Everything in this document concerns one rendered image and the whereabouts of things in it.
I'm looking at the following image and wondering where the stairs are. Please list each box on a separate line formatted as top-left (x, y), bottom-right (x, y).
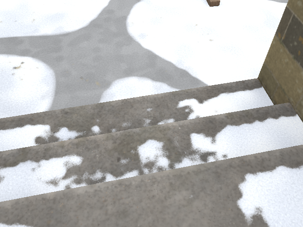
top-left (0, 79), bottom-right (303, 202)

